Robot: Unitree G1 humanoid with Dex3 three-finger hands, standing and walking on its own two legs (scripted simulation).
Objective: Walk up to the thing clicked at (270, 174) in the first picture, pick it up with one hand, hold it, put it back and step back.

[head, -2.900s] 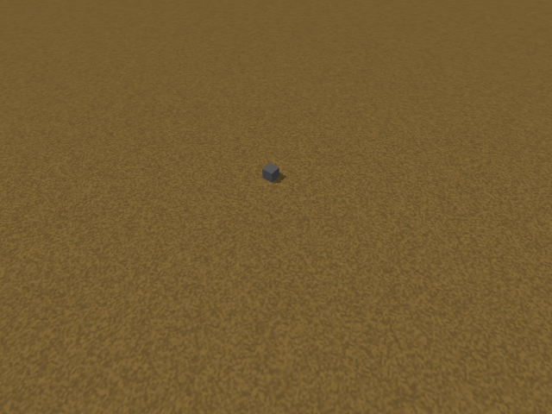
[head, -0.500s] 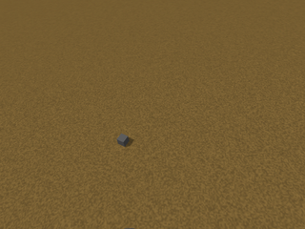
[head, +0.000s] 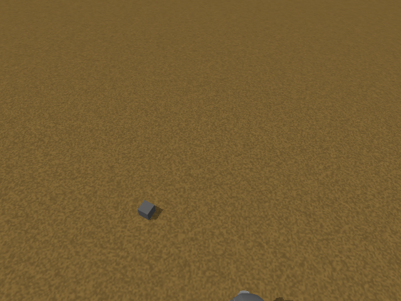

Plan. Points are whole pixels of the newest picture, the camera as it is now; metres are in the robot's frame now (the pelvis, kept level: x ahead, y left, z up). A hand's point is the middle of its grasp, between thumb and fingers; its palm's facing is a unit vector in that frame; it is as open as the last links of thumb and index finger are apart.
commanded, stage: walk up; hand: left
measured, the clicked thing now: (146, 210) +0.70 +0.27 -0.74
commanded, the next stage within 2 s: none
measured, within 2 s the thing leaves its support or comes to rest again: neither
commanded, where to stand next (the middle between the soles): +0.33 +0.01 m, yaw +1 degrees
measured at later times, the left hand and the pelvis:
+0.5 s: hand (81, 282) +0.21 +0.27 -0.13, palm faces -0.02 -0.92 -0.39, open 7.4 cm; pelvis +0.17 -0.01 -0.01, yaw +1 degrees
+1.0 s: hand (95, 237) +0.32 +0.27 -0.16, palm faces -0.05 -0.92 -0.39, open 7.4 cm; pelvis +0.25 +0.01 -0.02, yaw +0 degrees
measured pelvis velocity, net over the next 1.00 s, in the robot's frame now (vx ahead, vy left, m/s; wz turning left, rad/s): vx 0.25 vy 0.01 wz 0.00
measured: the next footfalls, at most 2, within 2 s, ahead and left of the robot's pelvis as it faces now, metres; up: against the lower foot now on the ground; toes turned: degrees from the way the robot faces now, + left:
right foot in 0.16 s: +0.20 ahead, -0.14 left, +0.00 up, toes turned -4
left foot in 0.54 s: +0.32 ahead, +0.13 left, +0.00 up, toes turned +2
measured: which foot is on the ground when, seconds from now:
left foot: down 0.00-0.18, up 0.20-0.52, down 0.54-1.00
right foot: up 0.00-0.14, down 0.16-0.58, up 0.60-0.86, down 0.88-1.00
